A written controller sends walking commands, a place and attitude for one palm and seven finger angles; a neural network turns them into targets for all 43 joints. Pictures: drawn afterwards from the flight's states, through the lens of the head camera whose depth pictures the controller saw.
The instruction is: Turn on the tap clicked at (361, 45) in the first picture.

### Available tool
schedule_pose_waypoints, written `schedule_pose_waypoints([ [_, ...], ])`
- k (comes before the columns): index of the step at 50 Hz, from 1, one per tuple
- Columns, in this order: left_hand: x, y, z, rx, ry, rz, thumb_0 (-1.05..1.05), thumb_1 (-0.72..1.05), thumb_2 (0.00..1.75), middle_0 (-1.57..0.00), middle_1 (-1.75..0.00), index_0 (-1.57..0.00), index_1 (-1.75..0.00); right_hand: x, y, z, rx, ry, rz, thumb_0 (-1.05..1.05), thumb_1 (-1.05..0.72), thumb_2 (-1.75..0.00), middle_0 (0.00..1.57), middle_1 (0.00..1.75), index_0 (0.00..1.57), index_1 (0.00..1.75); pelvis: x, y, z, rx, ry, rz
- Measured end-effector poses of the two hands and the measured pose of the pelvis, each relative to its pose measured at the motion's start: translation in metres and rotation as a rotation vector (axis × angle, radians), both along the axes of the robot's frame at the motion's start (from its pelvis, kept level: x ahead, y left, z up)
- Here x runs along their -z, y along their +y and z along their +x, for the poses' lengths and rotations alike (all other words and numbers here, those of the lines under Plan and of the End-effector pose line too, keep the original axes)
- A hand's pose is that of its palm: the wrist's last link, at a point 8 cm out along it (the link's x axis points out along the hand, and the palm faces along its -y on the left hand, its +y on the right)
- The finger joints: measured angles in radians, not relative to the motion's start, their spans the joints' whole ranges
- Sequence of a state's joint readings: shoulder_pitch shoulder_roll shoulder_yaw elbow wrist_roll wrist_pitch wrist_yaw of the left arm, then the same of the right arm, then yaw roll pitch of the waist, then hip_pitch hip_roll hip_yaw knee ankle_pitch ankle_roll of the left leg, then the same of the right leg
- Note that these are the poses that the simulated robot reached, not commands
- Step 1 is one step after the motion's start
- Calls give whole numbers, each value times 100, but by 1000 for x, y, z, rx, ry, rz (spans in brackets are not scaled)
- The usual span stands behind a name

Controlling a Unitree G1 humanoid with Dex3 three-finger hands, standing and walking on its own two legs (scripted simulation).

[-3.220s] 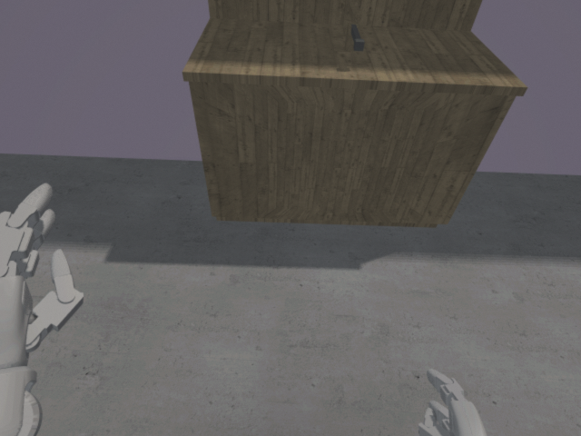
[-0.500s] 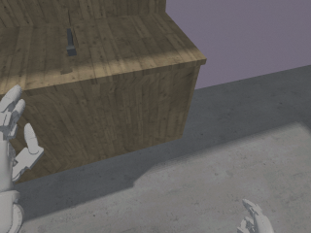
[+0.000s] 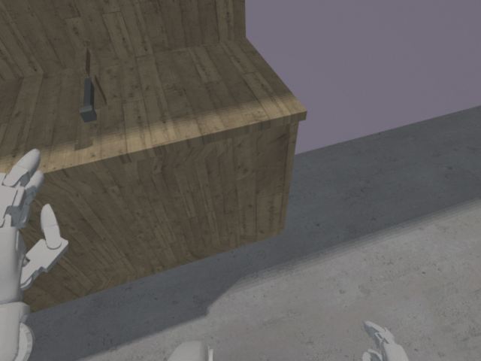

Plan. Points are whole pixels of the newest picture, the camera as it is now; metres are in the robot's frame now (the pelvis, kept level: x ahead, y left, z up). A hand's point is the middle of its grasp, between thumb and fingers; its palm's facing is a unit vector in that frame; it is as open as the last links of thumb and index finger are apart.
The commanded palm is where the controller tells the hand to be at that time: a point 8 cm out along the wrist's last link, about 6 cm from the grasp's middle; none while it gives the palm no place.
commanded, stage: take the last steps up to it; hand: left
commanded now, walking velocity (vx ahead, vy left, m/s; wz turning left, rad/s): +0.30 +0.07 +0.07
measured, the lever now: (88, 113) +0.62 +0.40 +0.07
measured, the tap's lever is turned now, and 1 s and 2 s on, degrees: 0 0 0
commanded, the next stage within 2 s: come to a stop and stand still in 0.92 s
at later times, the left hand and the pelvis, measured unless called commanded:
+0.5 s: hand (65, 174) +0.31 +0.25 +0.20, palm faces +0.41 -0.83 -0.38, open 7.5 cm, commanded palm +0.25 +0.30 +0.18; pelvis +0.09 +0.02 +0.00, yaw +0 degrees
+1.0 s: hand (98, 141) +0.38 +0.23 +0.19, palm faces +0.41 -0.81 -0.42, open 7.4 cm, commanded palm +0.32 +0.28 +0.18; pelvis +0.17 +0.00 +0.00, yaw +1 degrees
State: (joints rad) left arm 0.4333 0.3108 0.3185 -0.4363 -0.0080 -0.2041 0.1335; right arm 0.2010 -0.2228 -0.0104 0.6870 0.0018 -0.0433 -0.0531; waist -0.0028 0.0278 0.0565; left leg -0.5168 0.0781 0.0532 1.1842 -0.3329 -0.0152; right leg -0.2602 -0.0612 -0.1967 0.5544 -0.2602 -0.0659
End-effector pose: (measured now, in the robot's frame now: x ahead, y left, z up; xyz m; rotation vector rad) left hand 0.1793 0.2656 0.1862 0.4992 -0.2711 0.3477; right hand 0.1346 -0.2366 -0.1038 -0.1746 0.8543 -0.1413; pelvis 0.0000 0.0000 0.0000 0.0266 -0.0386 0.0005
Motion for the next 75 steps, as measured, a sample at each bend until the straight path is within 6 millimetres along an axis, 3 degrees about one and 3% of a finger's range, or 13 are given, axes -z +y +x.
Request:
schedule_pose_waypoints([
  [5, -21, 0, 15, 40, -61, 50, 1, 88, 89, -22, -30, -21, -30, -24, -17, 20, 13, -34, -68, 2, -91, -90, 20, 30, 20, 30, -7, -1, 15, -11, 20, 9],
  [10, -21, 21, 26, 10, -97, 39, 1, 88, 89, -22, -30, -21, -30, -37, -15, 44, 27, -75, -113, 2, -91, -90, 20, 30, 20, 30, -5, 11, 39, -8, 23, -6],
  [18, 4, 52, 68, -42, -133, -65, 1, 89, 89, -21, -30, -21, -30, -34, 33, 89, 3, -132, -67, 2, -91, -90, 20, 30, 19, 30, 5, 28, 72, -13, -2, -22],
  [26, -25, 24, 90, 36, -117, 31, 1, 89, 89, -21, -30, -21, -30, -26, 71, 117, -66, -126, 78, 1, -91, -90, 20, 30, 20, 30, -4, 20, 99, -6, 18, -36],
  [30, -28, 15, 103, -2, -78, 109, 1, 89, 89, -21, -30, -21, -30, -8, 60, 130, -66, -95, 112, 1, -90, -90, 21, 30, 20, 31, 1, 6, 117, -6, 18, -28],
  [35, -7, 6, 125, -62, -33, 60, 1, 89, 89, -21, -30, -21, -30, 13, 23, 148, -63, -35, 75, 2, -91, -90, 21, 30, 20, 30, 10, -8, 130, -24, 0, -20],
  [40, 3, -7, 141, -32, 20, -3, 1, 88, 89, -21, -30, -21, -30, -6, -15, 158, -25, -17, -12, 2, -91, -90, 20, 30, 20, 30, -1, -14, 142, -19, 9, 6],
  [45, -10, -12, 152, 31, -15, 30, 1, 88, 89, -22, -30, -21, -30, -29, -36, 169, 2, -36, -98, 2, -91, -90, 20, 30, 20, 30, -6, -14, 155, -27, 23, 9],
  [51, -21, 14, 159, 16, -110, 50, 1, 88, 89, -22, -30, -21, -30, -38, -26, 189, 15, -76, -143, 2, -91, -90, 20, 30, 19, 30, 0, 4, 176, -24, 20, -26],
  [57, -4, 42, 178, -46, -127, -26, 1, 88, 89, -21, -30, -21, -30, -34, 20, 209, -12, -106, -71, 2, -91, -90, 20, 30, 19, 30, 2, 14, 190, -20, 4, -24],
  [64, -9, 17, 184, 7, -87, -44, 1, 89, 89, -21, -30, -21, -30, -35, 65, 222, -125, -147, 67, 2, -91, -90, 20, 30, 20, 30, -4, 5, 190, -13, -1, -38],
  [69, -14, -4, 180, 12, -51, 34, 1, 89, 89, -21, -30, -21, -30, -25, 54, 222, -137, -155, 115, 1, -90, -90, 21, 30, 20, 31, 0, -14, 187, -6, -3, -33],
  [75, -2, -18, 173, -31, 32, -4, 1, 89, 89, -21, -30, -21, -30, -14, 3, 207, -75, -101, 61, 1, -91, -90, 21, 30, 20, 31, 0, -27, 179, -1, 12, -31],
])
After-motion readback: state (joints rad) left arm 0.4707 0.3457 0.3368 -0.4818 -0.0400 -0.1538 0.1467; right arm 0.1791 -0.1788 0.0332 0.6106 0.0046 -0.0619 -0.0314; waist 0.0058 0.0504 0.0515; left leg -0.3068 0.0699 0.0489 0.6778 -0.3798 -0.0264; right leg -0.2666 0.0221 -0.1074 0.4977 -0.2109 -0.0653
